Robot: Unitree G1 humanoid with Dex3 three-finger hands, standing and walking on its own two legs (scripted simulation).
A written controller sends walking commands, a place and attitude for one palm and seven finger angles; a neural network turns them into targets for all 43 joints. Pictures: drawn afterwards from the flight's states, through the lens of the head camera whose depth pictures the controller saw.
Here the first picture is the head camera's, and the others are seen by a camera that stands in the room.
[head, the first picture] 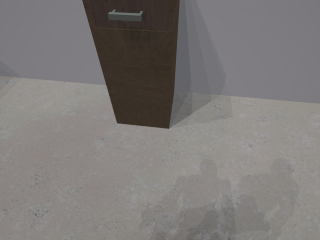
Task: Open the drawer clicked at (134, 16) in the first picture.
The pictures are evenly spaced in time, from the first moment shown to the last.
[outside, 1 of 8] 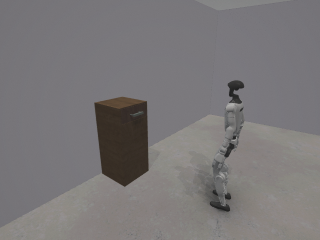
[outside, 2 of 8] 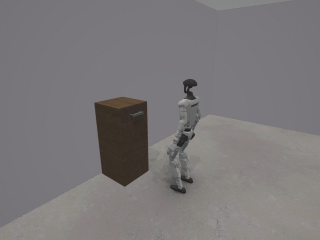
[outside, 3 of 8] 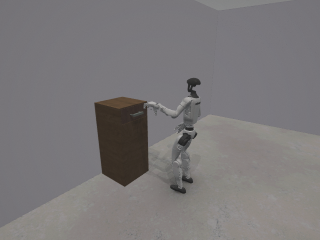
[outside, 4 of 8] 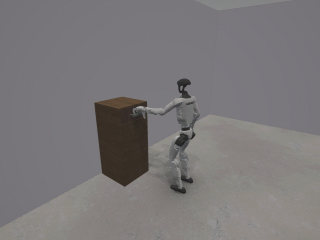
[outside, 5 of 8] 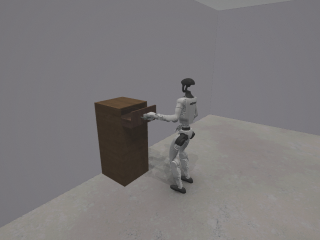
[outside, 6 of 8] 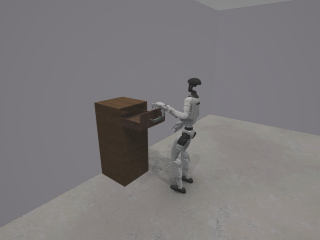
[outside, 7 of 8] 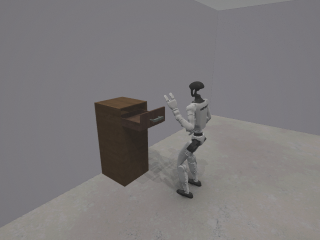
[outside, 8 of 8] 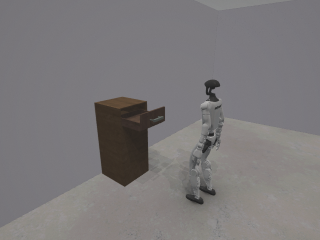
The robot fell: no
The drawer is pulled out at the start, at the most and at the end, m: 0.00 0.30 0.30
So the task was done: yes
